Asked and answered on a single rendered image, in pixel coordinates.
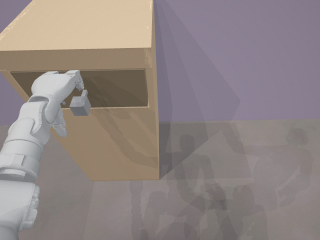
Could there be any left robot forearm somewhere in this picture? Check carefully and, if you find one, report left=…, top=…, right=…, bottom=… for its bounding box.
left=0, top=93, right=60, bottom=183

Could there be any drawer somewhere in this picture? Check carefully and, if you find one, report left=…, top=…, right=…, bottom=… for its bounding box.
left=10, top=68, right=148, bottom=108

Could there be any handle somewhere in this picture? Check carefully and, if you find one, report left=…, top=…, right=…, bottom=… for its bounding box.
left=69, top=90, right=91, bottom=116

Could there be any cabinet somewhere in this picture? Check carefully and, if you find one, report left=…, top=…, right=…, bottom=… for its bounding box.
left=0, top=0, right=160, bottom=182

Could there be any robot left upper arm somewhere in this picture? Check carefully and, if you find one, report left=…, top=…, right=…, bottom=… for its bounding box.
left=0, top=180, right=40, bottom=240

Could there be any robot left hand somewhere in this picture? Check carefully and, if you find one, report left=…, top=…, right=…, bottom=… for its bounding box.
left=31, top=70, right=84, bottom=138

